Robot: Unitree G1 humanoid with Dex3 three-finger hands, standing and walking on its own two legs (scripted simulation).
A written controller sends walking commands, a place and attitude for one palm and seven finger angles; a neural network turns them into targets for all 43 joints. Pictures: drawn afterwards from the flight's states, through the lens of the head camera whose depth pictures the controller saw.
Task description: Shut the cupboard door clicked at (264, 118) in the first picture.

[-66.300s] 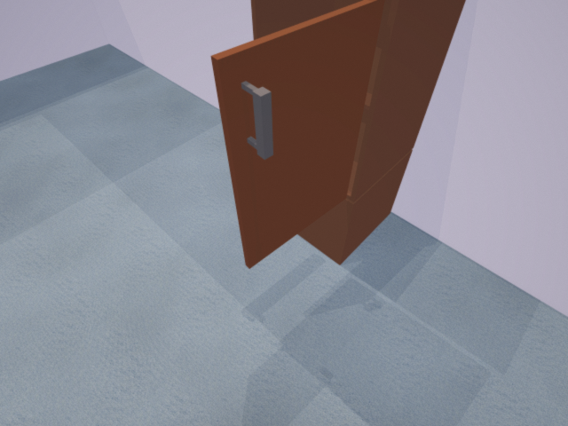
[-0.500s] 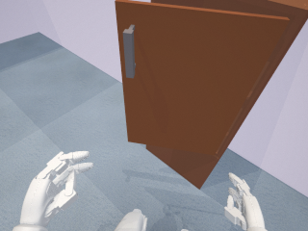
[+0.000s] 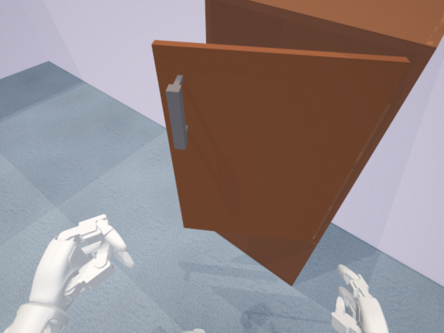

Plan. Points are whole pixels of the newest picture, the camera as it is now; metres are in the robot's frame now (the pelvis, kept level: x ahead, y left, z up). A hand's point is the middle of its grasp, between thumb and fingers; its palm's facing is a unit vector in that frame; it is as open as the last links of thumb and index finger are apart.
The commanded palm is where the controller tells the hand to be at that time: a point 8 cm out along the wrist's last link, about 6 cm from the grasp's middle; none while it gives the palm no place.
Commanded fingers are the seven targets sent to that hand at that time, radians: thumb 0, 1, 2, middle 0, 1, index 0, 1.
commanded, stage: raise the hand and make a fist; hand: left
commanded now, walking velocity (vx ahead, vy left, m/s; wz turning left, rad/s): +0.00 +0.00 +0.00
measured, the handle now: (180, 113) +0.46 +0.13 +0.17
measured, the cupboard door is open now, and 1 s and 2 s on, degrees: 31 31 31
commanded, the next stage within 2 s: bring the fist close to the handle in 0.86 s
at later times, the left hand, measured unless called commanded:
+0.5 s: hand (94, 219) +0.22 +0.19 +0.18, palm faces -0.02 -1.00 -0.08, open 3.1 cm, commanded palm +0.19 +0.24 +0.18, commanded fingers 0.00 0.90 0.90 -1.30 -1.50 -1.30 -1.50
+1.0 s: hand (103, 230) +0.21 +0.17 +0.18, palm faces +0.00 -1.00 -0.09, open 3.1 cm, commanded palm +0.19 +0.22 +0.18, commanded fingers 0.00 0.90 0.90 -1.30 -1.50 -1.30 -1.50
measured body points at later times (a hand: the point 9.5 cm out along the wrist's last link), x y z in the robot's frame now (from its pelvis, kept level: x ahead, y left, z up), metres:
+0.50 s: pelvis -0.01 -0.01 +0.03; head -0.05 -0.02 +0.48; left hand +0.21 +0.24 +0.19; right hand +0.18 -0.22 -0.03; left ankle +0.05 +0.07 -0.70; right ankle -0.03 -0.11 -0.70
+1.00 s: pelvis -0.02 -0.02 +0.03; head -0.06 -0.04 +0.48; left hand +0.20 +0.23 +0.18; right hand +0.17 -0.24 -0.03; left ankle +0.05 +0.07 -0.70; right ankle -0.03 -0.11 -0.70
